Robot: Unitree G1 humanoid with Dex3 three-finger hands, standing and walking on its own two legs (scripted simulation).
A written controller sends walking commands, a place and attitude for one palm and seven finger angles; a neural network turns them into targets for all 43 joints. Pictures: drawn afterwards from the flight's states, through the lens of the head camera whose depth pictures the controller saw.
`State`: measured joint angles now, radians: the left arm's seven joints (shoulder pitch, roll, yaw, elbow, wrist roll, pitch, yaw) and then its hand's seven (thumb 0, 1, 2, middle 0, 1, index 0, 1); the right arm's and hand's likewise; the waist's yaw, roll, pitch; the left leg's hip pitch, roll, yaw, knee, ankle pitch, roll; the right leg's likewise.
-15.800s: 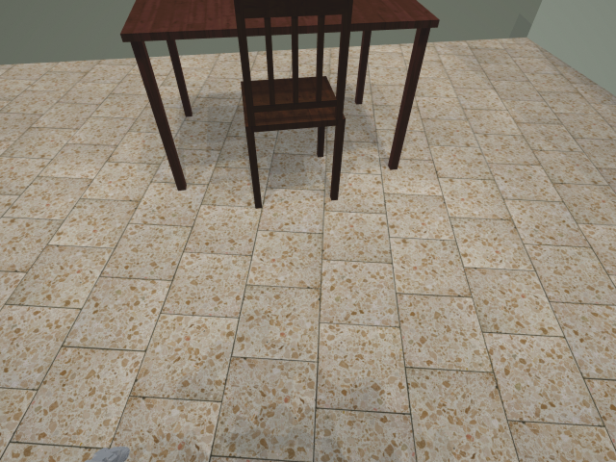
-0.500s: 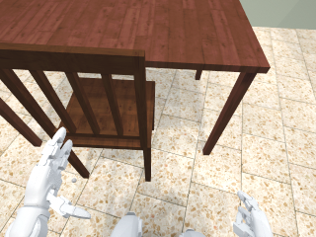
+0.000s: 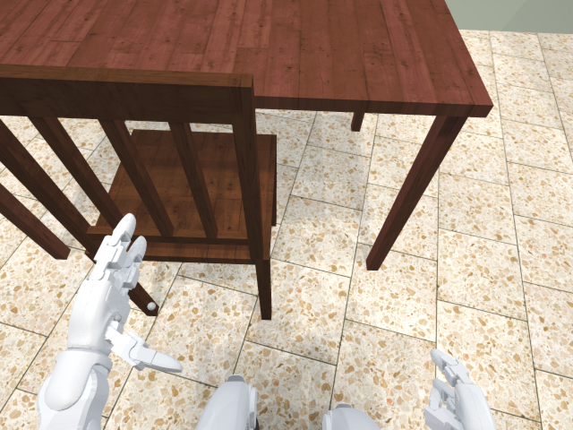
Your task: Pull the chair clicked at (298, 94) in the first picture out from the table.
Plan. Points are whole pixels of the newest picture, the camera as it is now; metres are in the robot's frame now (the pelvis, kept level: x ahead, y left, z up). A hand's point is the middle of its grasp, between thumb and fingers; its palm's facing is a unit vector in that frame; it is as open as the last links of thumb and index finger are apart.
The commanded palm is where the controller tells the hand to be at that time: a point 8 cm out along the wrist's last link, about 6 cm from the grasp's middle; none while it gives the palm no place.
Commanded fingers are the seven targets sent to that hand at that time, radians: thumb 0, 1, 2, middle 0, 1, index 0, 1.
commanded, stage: aim the fingers beside a spindle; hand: left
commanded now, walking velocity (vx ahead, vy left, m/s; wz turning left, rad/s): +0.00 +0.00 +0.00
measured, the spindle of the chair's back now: (144, 185) +0.48 +0.26 +0.00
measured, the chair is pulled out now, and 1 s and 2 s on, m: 0.00 0.00 0.00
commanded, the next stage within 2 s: none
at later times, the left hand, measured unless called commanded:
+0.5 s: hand (180, 293) +0.29 +0.16 +0.02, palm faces -0.04 -1.00 -0.01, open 16.9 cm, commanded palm +0.28 +0.22 +0.02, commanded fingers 0.00 -0.50 0.30 -0.06 -0.08 -0.06 -0.08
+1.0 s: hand (202, 273) +0.33 +0.14 +0.00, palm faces -0.04 -1.00 -0.01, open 16.9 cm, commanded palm +0.31 +0.20 +0.00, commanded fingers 0.00 -0.50 0.30 -0.06 -0.08 -0.06 -0.08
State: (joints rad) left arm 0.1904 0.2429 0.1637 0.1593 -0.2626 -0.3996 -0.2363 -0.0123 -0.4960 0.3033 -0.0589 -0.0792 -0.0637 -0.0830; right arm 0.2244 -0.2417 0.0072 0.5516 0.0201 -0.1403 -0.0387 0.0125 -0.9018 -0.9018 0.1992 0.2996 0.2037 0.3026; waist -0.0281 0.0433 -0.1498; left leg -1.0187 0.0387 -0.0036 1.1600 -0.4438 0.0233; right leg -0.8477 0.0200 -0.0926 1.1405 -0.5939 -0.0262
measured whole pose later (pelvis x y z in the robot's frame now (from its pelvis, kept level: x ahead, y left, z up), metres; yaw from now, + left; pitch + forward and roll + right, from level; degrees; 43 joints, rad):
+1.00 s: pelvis -0.01 +0.00 -0.03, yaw -1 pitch +22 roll -3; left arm -0.11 0.19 0.09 0.38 -0.17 -0.45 -0.10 -0.01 -0.50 0.30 -0.06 -0.08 -0.06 -0.08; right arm 0.21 -0.24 0.00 0.57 0.00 -0.04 0.00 0.01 -0.90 -0.90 0.20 0.30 0.20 0.30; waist -0.05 0.04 -0.18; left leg -1.19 0.05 0.01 1.28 -0.47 0.03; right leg -1.03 0.02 -0.08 1.28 -0.63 -0.03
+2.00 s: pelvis -0.01 -0.01 -0.03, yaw -1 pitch +21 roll -2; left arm -0.11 0.22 0.12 0.40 -0.19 -0.47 -0.10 -0.01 -0.50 0.30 -0.06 -0.08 -0.06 -0.08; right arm 0.21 -0.24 0.00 0.57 0.01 0.00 -0.01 0.01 -0.90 -0.90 0.20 0.30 0.20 0.30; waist -0.04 0.04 -0.18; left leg -1.18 0.05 0.00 1.28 -0.47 0.02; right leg -1.02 0.03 -0.08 1.28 -0.63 -0.04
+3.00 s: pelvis -0.01 +0.00 -0.03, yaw -1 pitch +22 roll -3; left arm -0.10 0.19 0.10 0.33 -0.14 -0.50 -0.02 -0.01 -0.50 0.30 -0.06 -0.08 -0.07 -0.08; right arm 0.19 -0.23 0.00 0.56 -0.01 0.01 0.00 0.01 -0.90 -0.90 0.20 0.30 0.20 0.30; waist -0.05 0.03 -0.17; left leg -1.18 0.05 0.01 1.28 -0.47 0.02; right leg -1.02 0.03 -0.08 1.28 -0.63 -0.03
